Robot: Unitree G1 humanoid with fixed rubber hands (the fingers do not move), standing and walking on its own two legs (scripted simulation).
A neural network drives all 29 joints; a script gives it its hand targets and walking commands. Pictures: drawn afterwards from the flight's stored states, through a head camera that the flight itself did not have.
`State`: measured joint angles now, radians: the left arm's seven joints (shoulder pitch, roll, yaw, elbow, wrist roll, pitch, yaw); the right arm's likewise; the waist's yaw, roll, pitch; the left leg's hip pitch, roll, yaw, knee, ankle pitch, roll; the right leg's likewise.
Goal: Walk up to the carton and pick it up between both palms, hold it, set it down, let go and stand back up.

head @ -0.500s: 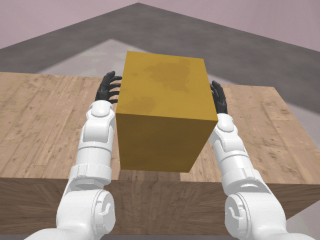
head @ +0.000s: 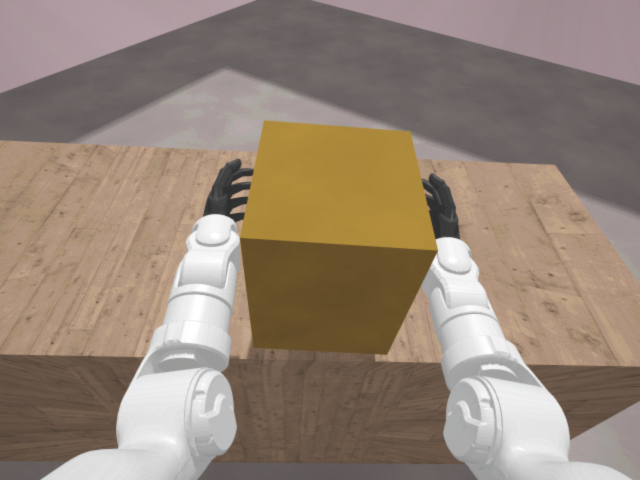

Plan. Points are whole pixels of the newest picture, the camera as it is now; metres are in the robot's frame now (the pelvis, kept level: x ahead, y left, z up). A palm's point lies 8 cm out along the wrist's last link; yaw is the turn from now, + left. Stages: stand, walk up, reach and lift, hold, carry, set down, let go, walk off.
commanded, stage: set down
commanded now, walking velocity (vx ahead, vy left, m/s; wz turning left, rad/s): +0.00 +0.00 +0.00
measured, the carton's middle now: (328, 243) +0.40 -0.02 +0.07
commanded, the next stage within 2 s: none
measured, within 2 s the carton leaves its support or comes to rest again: rests again in 1.62 s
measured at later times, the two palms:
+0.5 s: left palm (230, 223) +0.42 +0.12 +0.09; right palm (440, 238) +0.39 -0.17 +0.09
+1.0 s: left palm (236, 234) +0.42 +0.12 +0.07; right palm (438, 247) +0.40 -0.17 +0.07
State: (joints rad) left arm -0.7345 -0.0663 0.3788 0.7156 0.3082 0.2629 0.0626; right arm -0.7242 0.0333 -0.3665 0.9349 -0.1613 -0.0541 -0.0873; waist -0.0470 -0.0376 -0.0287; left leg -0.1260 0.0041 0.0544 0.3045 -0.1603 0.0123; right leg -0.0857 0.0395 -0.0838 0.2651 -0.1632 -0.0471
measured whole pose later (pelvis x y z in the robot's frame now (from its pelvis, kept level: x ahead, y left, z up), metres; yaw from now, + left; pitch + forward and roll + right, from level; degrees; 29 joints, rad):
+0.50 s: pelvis +0.01 +0.00 +0.00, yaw -1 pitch +3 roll +0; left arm -0.76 -0.08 0.44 0.84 0.33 0.16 0.07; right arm -0.74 0.06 -0.51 0.95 -0.28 -0.09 -0.04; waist -0.04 -0.03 -0.06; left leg -0.19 0.01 0.07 0.30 -0.16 0.01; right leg -0.16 0.04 -0.06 0.27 -0.17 -0.04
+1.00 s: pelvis +0.01 +0.00 +0.00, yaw -1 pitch +8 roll +0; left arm -0.74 -0.08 0.43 0.91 0.32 0.04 0.09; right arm -0.71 0.05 -0.50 0.97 -0.32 -0.17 -0.04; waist -0.04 -0.01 -0.10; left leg -0.29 0.01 0.08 0.32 -0.17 0.02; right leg -0.26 0.04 -0.06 0.28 -0.16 -0.04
